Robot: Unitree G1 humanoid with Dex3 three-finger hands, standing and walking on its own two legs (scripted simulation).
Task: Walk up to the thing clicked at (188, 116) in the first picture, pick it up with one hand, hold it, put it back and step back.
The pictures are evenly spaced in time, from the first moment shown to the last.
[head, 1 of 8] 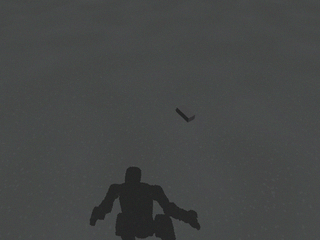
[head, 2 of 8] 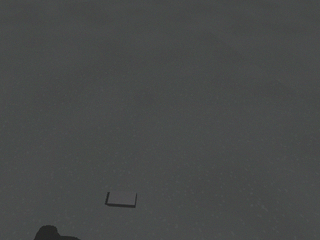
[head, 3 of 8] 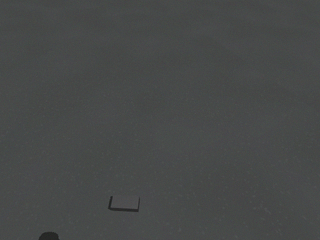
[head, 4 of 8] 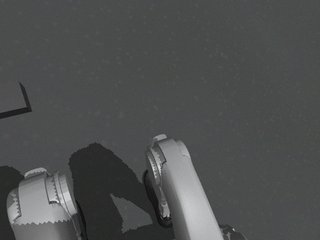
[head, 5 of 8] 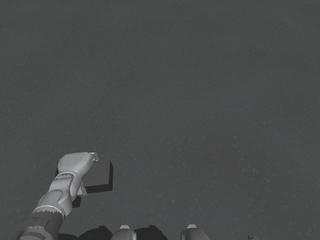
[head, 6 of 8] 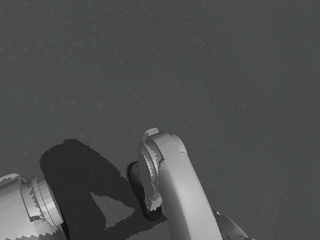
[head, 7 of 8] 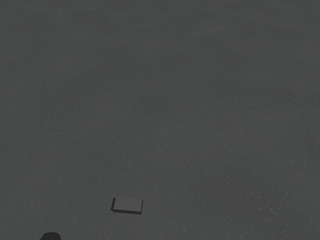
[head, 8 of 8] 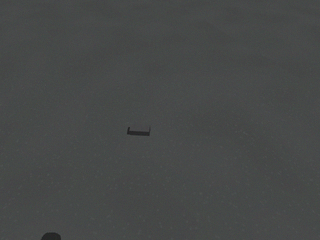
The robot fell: no
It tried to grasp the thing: yes
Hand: left
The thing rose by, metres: 0.67
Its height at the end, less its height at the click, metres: +0.00
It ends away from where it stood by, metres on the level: 0.02
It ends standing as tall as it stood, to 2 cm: yes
